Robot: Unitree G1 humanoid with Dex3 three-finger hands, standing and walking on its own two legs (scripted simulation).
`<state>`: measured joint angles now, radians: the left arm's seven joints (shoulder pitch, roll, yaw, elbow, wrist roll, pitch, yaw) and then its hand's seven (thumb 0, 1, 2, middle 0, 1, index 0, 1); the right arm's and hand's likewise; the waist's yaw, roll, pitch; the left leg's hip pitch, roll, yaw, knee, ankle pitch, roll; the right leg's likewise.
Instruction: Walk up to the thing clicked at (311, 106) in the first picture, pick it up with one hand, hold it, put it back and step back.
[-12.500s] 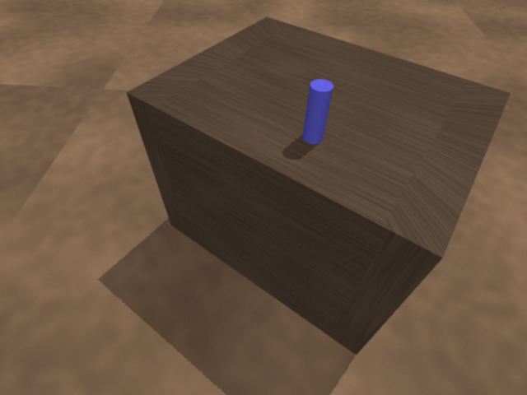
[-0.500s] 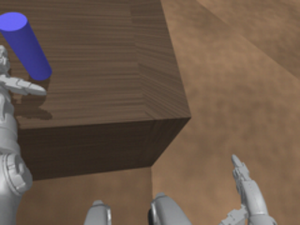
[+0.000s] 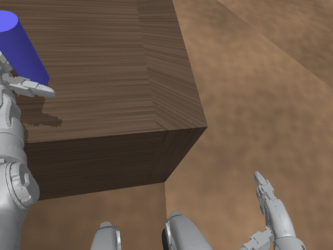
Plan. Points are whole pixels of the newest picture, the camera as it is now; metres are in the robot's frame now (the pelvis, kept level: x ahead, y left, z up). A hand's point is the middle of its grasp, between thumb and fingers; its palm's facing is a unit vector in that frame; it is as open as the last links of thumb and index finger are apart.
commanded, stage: close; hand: left
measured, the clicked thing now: (21, 54) +0.54 +0.23 +0.09
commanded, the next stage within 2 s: settle in 0.50 s
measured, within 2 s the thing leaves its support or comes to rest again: leaves its support in 0.82 s
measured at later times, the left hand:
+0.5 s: hand (25, 67) +0.52 +0.23 +0.07, palm faces +0.21 -0.98 +0.01, open 8.3 cm
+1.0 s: hand (20, 56) +0.52 +0.22 +0.10, palm faces +0.21 -0.98 -0.01, open 7.7 cm
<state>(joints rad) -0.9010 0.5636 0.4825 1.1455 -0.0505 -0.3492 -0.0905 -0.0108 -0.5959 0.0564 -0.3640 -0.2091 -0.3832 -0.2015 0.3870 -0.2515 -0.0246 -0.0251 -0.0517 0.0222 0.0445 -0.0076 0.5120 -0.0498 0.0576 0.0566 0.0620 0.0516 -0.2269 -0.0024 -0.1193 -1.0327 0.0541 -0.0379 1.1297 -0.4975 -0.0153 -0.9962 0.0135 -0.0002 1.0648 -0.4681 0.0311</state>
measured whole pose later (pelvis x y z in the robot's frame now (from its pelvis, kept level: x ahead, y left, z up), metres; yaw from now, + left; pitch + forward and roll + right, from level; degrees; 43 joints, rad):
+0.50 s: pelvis +0.00 +0.00 +0.00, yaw +0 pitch +23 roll -3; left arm -0.87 0.55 0.47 1.12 -0.05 -0.36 -0.08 -0.01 -0.17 0.63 -0.98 -0.84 -1.02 -0.84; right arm 0.39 -0.25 -0.03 -0.02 -0.05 0.02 0.05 -0.01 0.51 -0.05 0.06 0.06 0.06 0.05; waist -0.22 0.00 -0.13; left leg -1.03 0.05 -0.04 1.13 -0.50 -0.01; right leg -0.99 0.01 0.00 1.06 -0.47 0.04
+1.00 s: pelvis +0.01 +0.00 +0.01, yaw +0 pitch +21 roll -3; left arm -0.85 0.51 0.43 1.04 -0.05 -0.27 -0.06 0.01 -0.15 1.16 -0.83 -1.18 -0.85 -1.18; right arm 0.38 -0.24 -0.02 0.03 -0.04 0.05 0.03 -0.01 0.54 -0.05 0.06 0.06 0.06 0.05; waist -0.19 0.00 -0.13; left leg -0.94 0.05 -0.03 1.06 -0.49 -0.01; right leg -0.90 0.01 0.00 0.99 -0.46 0.04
